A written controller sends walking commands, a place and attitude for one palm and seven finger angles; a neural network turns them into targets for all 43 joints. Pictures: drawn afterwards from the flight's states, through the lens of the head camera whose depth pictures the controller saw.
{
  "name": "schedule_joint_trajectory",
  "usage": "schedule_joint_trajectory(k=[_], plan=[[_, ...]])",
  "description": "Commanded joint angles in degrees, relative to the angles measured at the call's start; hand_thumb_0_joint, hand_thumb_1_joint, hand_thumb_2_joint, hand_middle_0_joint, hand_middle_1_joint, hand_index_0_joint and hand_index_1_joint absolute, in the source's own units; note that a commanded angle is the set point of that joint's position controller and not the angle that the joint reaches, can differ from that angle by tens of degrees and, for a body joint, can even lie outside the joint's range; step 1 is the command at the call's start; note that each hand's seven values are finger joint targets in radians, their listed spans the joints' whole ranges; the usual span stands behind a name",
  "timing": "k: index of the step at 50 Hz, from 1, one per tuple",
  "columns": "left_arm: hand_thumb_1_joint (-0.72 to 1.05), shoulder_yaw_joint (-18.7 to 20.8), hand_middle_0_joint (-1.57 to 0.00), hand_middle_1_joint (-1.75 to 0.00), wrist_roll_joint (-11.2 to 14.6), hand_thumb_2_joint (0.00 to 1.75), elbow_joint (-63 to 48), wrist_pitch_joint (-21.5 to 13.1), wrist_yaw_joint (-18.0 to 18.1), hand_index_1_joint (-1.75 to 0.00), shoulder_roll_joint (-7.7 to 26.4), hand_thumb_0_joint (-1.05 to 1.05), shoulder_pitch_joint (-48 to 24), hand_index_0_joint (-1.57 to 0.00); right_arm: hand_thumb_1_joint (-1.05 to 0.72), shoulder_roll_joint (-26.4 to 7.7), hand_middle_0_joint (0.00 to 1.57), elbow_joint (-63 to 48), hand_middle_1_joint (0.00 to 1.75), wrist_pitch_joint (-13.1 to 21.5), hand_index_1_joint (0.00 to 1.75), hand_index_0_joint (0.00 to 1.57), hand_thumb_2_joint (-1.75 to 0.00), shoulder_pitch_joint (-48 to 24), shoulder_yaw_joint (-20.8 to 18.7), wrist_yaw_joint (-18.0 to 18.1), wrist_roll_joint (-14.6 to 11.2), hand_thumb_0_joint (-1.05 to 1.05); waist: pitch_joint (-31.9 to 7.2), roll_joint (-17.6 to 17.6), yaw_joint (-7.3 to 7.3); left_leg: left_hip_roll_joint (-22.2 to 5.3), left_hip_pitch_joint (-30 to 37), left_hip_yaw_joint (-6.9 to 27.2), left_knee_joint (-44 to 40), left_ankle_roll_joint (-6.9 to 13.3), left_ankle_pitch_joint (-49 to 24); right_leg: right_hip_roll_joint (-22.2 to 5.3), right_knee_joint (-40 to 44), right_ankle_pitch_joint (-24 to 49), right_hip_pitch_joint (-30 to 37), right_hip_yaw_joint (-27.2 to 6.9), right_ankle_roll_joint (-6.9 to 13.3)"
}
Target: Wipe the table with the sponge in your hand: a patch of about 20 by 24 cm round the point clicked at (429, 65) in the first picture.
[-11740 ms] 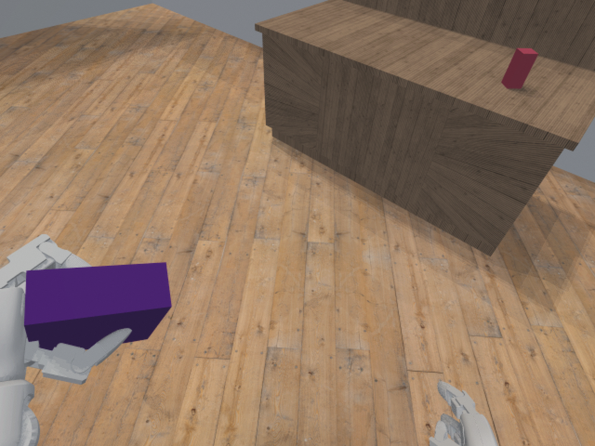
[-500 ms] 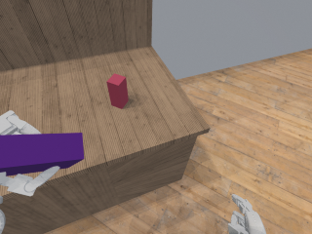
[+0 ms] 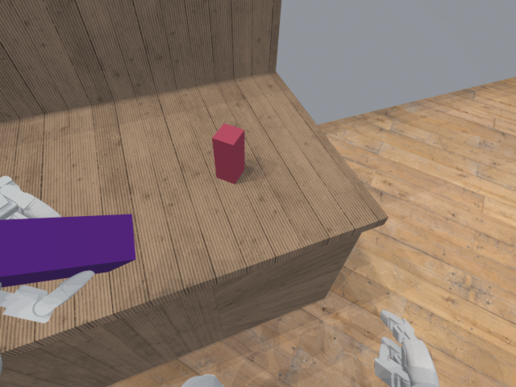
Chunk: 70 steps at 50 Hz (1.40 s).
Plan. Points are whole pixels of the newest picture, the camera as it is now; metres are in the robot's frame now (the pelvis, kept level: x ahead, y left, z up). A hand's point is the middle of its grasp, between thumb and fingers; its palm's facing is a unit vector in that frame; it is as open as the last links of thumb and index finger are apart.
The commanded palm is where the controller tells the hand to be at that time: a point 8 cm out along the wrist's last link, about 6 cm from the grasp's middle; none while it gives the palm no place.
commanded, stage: shuffle to correct the standing spot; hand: left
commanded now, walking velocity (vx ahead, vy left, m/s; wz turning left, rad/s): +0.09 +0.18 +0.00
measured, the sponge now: (81, 250) +0.23 +0.21 +0.16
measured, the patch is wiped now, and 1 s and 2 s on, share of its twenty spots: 0.00 0.00 0.00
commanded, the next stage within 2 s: come to a stop and stand still in 1.18 s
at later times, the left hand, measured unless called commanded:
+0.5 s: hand out of the picture +0.21 +0.32 +0.18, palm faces +0.36 -0.83 -0.43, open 9.2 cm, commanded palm +0.16 +0.37 +0.20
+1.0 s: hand out of the picture +0.20 +0.38 +0.18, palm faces +0.36 -0.84 -0.40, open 9.2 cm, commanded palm +0.16 +0.41 +0.20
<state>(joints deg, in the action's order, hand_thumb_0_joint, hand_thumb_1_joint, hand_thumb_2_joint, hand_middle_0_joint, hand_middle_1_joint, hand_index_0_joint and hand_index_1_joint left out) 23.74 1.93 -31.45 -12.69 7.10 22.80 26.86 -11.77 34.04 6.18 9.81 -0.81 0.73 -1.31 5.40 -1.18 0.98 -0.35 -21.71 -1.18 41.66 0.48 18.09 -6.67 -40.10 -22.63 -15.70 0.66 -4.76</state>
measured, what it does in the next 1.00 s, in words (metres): steps to the left: right foot, then left foot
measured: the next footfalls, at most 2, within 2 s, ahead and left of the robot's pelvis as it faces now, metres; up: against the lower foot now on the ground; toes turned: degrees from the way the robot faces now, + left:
right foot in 0.24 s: +0.03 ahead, -0.07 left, +0.00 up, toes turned -8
left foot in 0.44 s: +0.05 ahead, +0.23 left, +0.00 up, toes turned -4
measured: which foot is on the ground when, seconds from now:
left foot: down 0.00-0.24, up 0.26-0.42, down 0.44-1.00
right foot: down 0.00-0.04, up 0.06-0.22, down 0.24-0.70, up 0.72-0.86, down 0.88-1.00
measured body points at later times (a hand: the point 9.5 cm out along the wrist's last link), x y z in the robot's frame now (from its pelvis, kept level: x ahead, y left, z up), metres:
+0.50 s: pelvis -0.01 +0.09 +0.00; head +0.01 +0.09 +0.45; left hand +0.19 +0.36 +0.20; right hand +0.15 -0.17 -0.07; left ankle +0.02 +0.24 -0.72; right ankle -0.01 -0.07 -0.71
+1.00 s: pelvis -0.01 +0.14 +0.02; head -0.01 +0.14 +0.47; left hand +0.18 +0.42 +0.20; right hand +0.15 -0.08 -0.07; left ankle +0.01 +0.24 -0.71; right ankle -0.01 +0.04 -0.72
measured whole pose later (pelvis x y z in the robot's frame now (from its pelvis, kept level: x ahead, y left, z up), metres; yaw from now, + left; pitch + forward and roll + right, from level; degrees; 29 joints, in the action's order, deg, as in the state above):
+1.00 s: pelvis -0.01 +0.14 +0.02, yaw -2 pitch +0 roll -1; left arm 20.0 1.7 -27.6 -10.2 6.1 19.9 27.7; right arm -10.4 36.2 6.0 12.3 1.6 2.3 -0.1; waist -0.8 0.5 -0.6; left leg 0.8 -19.1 0.1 36.6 1.9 18.4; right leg 1.1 -31.3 -16.8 -14.9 3.7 2.3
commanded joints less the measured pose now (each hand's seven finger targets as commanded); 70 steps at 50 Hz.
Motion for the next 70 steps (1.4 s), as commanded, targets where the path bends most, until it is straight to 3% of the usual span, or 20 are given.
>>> schedule_joint_trajectory(k=[1,4,10,13,16,20,24,27,30,31,33,35,38,43,47,50,53,58,65,70], plan=[[0.1,6.1,-1.2,-1.6,0.6,1.3,-16.5,-3.8,1.4,-1.6,8.4,0.0,-3.5,-1.2,-0.9,-7.8,0.2,-9.5,0.3,2.7,0.3,0.2,-0.9,-3.4,-3.2,0.9,-0.2,0.0,-11.3,16.2,0.19,-7.3,11.7,10.9,-18.0,3.4,-17.2,3.4,-8.5,6.1,-5.7,3.6,4.2],[0.1,6.7,-1.2,-1.6,-0.5,1.3,-16.0,-4.0,1.4,-1.6,10.2,0.0,-4.7,-1.2,-0.9,-6.9,0.2,-8.9,0.3,4.1,0.3,0.2,-0.9,-3.3,-3.1,0.8,0.8,0.0,-11.9,16.2,-0.65,-12.2,12.6,15.1,-20.1,9.0,-24.6,4.0,-19.8,-8.8,-11.4,2.5,4.6],[0.1,5.2,-1.2,-1.6,0.8,1.3,-10.8,-2.6,1.2,-1.6,8.4,0.0,-0.8,-1.2,-0.9,-6.9,0.2,-9.0,0.3,3.0,0.3,0.2,-0.9,-4.2,-1.0,0.7,0.4,0.0,-14.1,8.0,-1.94,-7.2,-0.6,7.3,-12.5,4.3,-10.1,2.2,15.5,12.0,11.5,4.3,5.6],[0.1,5.2,-1.2,-1.6,2.2,1.3,-7.0,-1.4,1.5,-1.6,8.1,0.0,0.1,-1.2,-0.9,-8.4,0.2,-9.2,0.3,1.5,0.3,0.2,-0.9,-1.6,-3.1,0.1,-0.3,0.0,-11.2,-16.4,-0.59,0.5,-12.7,5.4,22.7,-1.2,8.5,-22.5,25.7,17.6,8.2,-29.1,18.5],[0.1,5.5,-1.2,-1.6,1.3,1.3,-9.5,-2.3,2.1,-1.6,8.5,0.0,-3.4,-1.2,-0.9,-6.4,0.2,-6.7,0.3,1.0,0.3,0.2,-0.9,-3.0,-1.5,0.0,0.7,0.0,-9.7,-5.8,0.42,-5.1,-11.5,8.6,18.5,-0.2,5.9,-17.5,17.5,25.6,5.0,-13.4,15.3],[0.1,4.2,-1.2,-1.6,0.0,1.3,-11.2,-3.0,2.6,-1.6,7.9,0.0,-2.3,-1.2,-0.9,-4.8,0.2,-6.9,0.3,3.1,0.3,0.2,-0.9,-3.9,-1.7,2.3,0.9,0.0,-11.0,2.5,-0.32,1.3,11.6,-3.6,-15.4,0.4,-7.5,-5.5,8.2,16.6,-0.3,-0.6,8.2],[0.1,5.4,-1.2,-1.6,-0.4,1.3,-12.5,-3.4,1.9,-1.6,9.0,0.0,-2.7,-1.2,-0.9,-7.6,0.2,-8.9,0.3,4.0,0.3,0.2,-0.9,-3.0,-3.4,2.6,-0.2,0.0,-10.2,14.3,-0.81,-10.0,7.9,12.8,-18.2,7.1,-22.3,4.8,-7.3,-2.7,-4.9,5.7,3.8],[0.1,7.6,-1.2,-1.6,-0.5,1.3,-13.5,-4.4,1.6,-1.6,10.0,0.0,-2.6,-1.2,-0.9,-7.5,0.2,-8.2,0.3,4.3,0.3,0.2,-0.9,-3.4,-2.8,1.5,0.1,0.0,-11.9,13.3,-1.9,-7.9,0.5,8.5,-12.7,6.2,-18.5,4.2,6.3,4.3,5.6,5.2,5.2],[0.1,6.9,-1.2,-1.6,0.8,1.3,-10.3,-4.1,0.8,-1.6,8.8,0.0,1.4,-1.2,-0.9,-7.1,0.2,-9.0,0.3,3.6,0.3,0.2,-0.9,-1.3,-4.2,1.0,-0.5,0.0,-12.5,-15.4,-0.16,1.6,-1.9,0.2,2.4,0.3,-2.6,-8.3,17.5,13.7,6.5,-12.5,11.6],[0.1,7.0,-1.2,-1.6,1.2,1.3,-10.4,-3.8,0.9,-1.6,8.5,0.0,0.3,-1.2,-0.9,-7.1,0.2,-8.5,0.3,3.2,0.3,0.2,-0.9,-0.8,-4.1,1.0,-0.5,0.0,-10.7,-15.9,0.06,0.5,1.2,0.5,3.2,0.2,1.0,-11.5,19.0,9.7,0.6,-13.9,13.6],[0.1,6.3,-1.2,-1.6,1.0,1.3,-10.3,-3.0,1.0,-1.6,7.9,0.0,-0.8,-1.2,-0.9,-6.4,0.2,-6.7,0.3,3.1,0.3,0.2,-0.9,-1.7,-2.8,1.6,-0.1,0.0,-8.8,0.8,1.25,-0.8,11.2,3.0,-11.4,1.0,0.4,-3.9,10.5,2.7,-8.4,-5.4,9.4],[0.1,4.6,-1.2,-1.6,-0.1,1.3,-10.6,-3.3,0.5,-1.6,7.4,0.0,-5.0,-1.2,-0.9,-7.7,0.2,-7.2,0.3,3.8,0.3,0.2,-0.9,-2.9,-2.8,2.4,0.2,0.0,-7.4,21.7,0.59,-10.3,7.5,20.2,-28.3,3.6,4.8,7.3,-9.0,-4.3,-9.4,4.8,4.5],[0.1,3.8,-1.2,-1.6,-1.2,1.3,-11.1,-3.6,0.5,-1.6,8.0,0.0,-8.3,-1.2,-0.9,-6.1,0.2,-6.8,0.3,4.8,0.3,0.2,-0.9,-3.7,-2.2,2.4,0.5,0.0,-8.0,11.0,-0.71,-11.7,8.9,17.2,-26.0,8.2,-3.5,5.6,-10.8,-3.1,-10.0,2.5,5.2],[0.1,3.2,-1.2,-1.6,-0.7,1.3,-7.9,-2.3,0.3,-1.6,8.1,0.0,-4.6,-1.2,-0.9,-6.0,0.2,-6.9,0.3,4.0,0.3,0.2,-0.9,-4.1,-0.7,2.2,0.9,0.0,-12.1,8.6,-1.02,-6.3,-0.7,8.8,-19.4,3.8,3.8,5.4,17.7,7.7,11.1,2.7,7.0],[0.1,2.9,-1.2,-1.6,0.6,1.3,-6.8,-0.7,0.1,-1.6,7.4,0.0,-5.4,-1.2,-0.9,-6.7,0.2,-7.4,0.3,2.7,0.3,0.2,-0.9,-2.1,-2.3,2.4,0.7,0.0,-7.4,-10.3,-0.03,0.5,1.5,2.5,0.4,1.1,3.8,-8.0,26.7,-11.1,-3.1,-20.0,15.8],[0.1,3.2,-1.2,-1.6,0.8,1.3,-8.8,-0.7,0.9,-1.6,8.0,0.0,-9.3,-1.2,-0.9,-6.3,0.2,-6.7,0.3,2.4,0.3,0.2,-0.9,-3.1,-0.8,2.8,1.0,0.0,-8.4,1.1,0.47,-1.6,8.8,4.9,-14.9,1.5,-2.7,-0.7,14.1,1.9,-3.0,-7.6,11.8],[0.1,3.9,-1.2,-1.6,0.1,1.3,-10.1,-1.2,0.5,-1.6,9.9,0.0,-8.4,-1.2,-0.9,-6.0,0.2,-7.9,0.3,2.8,0.3,0.2,-0.9,-5.2,-0.7,3.4,1.2,0.0,-10.1,17.9,-0.64,-12.3,15.9,22.6,-26.8,4.4,-10.8,7.6,-1.0,0.6,-8.1,1.4,5.9],[0.1,3.2,-1.2,-1.6,0.0,1.3,-12.0,-0.7,0.0,-1.6,8.6,0.0,-1.0,-1.2,-0.9,-6.4,0.2,-8.9,0.3,2.7,0.3,0.2,-0.9,-3.2,-1.2,2.0,1.1,0.0,-13.2,11.7,-1.07,-10.2,18.6,11.9,-18.9,2.9,-38.3,7.7,9.5,3.9,-3.2,3.7,6.5],[0.1,5.0,-1.2,-1.6,2.6,1.3,-7.2,0.2,0.2,-1.6,8.8,0.0,0.1,-1.2,-0.9,-7.2,0.2,-9.3,0.3,1.2,0.3,0.2,-0.9,-1.5,-2.5,2.3,0.3,0.0,-14.0,-1.7,0.51,-1.7,4.0,3.9,-7.8,0.5,-8.1,-2.4,18.0,19.1,8.2,-12.2,13.8],[0.1,4.3,-1.2,-1.6,2.3,1.3,-8.8,0.0,1.1,-1.6,9.4,0.0,-2.7,-1.2,-0.9,-6.4,0.2,-8.5,0.3,1.4,0.3,0.2,-0.9,-4.4,-1.1,2.7,0.6,0.0,-13.0,2.3,-0.15,-2.4,9.1,4.3,-10.4,0.7,-18.2,-2.5,17.2,32.7,7.3,-8.4,9.7]])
